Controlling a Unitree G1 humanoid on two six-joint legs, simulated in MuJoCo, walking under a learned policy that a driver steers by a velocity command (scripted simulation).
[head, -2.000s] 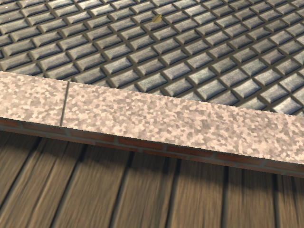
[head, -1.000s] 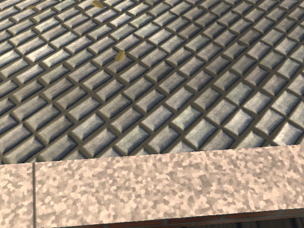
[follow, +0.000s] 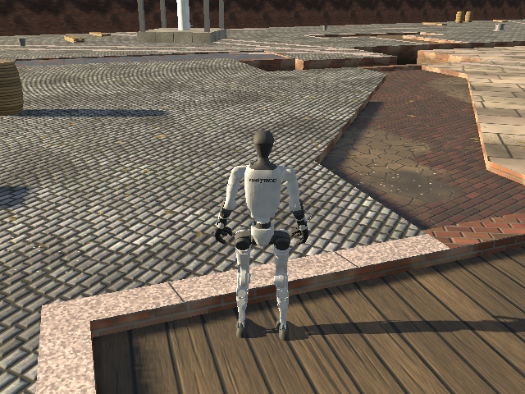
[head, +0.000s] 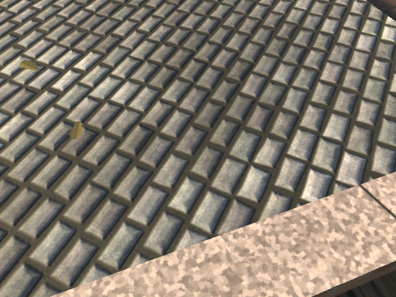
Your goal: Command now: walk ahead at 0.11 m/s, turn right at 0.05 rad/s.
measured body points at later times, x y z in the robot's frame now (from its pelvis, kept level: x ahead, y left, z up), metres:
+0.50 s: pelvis +0.11 +0.01 +0.01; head +0.14 +0.03 +0.46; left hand +0.28 +0.27 -0.08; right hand +0.13 -0.27 -0.12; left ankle +0.01 +0.11 -0.74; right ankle +0.21 -0.10 -0.69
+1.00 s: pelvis +0.32 +0.10 +0.01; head +0.37 +0.12 +0.46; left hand +0.13 +0.27 -0.12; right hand +0.65 +0.09 -0.03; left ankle +0.38 +0.21 -0.62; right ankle +0.23 -0.12 -0.71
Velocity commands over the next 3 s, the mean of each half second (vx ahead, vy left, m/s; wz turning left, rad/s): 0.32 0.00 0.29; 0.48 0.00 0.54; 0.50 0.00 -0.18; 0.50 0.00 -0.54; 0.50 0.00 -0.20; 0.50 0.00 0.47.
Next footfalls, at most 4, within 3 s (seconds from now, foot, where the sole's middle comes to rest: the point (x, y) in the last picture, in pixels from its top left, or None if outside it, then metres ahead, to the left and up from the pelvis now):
0.60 right None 0.25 -0.11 -0.77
0.98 left None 0.42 0.23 -0.65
1.56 right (133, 213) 0.76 0.26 -0.65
1.98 left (70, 166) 0.97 0.52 -0.65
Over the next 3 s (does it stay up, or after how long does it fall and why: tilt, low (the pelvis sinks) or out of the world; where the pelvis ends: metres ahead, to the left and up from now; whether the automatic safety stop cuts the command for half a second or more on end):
stays up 1.31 0.43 0.09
